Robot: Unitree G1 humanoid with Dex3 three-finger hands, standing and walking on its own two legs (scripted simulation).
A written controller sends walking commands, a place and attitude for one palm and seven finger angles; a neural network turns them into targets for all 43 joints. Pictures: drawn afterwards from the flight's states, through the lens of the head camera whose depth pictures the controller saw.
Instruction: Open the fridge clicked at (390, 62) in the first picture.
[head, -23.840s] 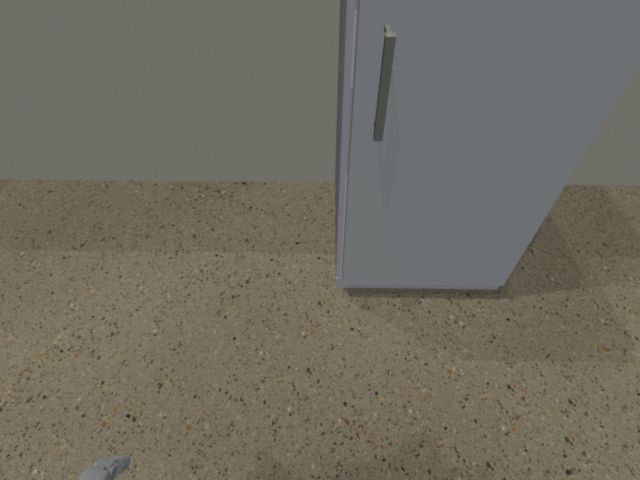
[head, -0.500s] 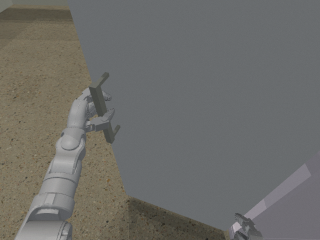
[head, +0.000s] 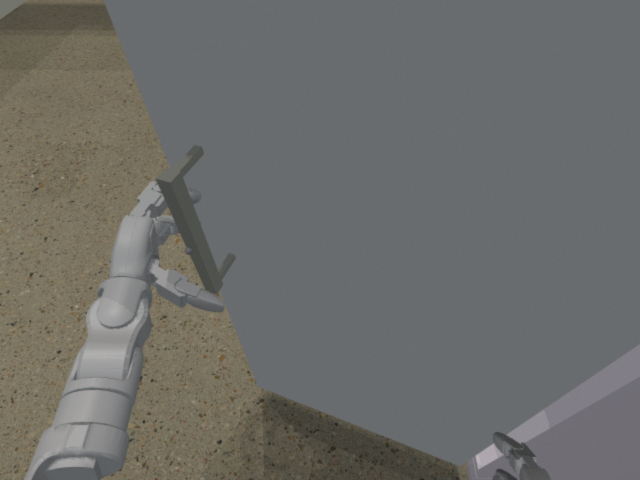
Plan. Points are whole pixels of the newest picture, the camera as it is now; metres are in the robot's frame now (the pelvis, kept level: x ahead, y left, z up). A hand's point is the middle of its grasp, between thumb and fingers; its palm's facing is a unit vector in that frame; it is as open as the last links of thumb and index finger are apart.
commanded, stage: slip the hand off the handle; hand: left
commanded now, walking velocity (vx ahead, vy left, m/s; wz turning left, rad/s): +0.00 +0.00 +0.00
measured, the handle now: (204, 228) +0.40 +0.18 +0.09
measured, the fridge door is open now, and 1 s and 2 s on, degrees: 71 71 71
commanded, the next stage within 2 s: draw the hand back to the body in 1.48 s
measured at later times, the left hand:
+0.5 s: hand (141, 246) +0.37 +0.25 +0.09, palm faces +0.14 -0.96 -0.23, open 14.6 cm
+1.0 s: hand (112, 279) +0.32 +0.28 +0.08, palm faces +0.13 -0.96 -0.23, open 14.6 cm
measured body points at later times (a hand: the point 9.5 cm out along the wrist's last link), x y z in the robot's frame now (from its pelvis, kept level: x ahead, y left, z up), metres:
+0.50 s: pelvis +0.00 +0.01 -0.01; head +0.03 +0.01 +0.44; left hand +0.35 +0.30 +0.11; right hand +0.13 -0.25 -0.11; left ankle -0.01 +0.12 -0.73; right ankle +0.01 -0.10 -0.73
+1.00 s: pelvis -0.01 +0.02 -0.01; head +0.02 +0.02 +0.44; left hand +0.31 +0.33 +0.10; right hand +0.11 -0.23 -0.11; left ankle -0.01 +0.12 -0.73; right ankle +0.01 -0.10 -0.73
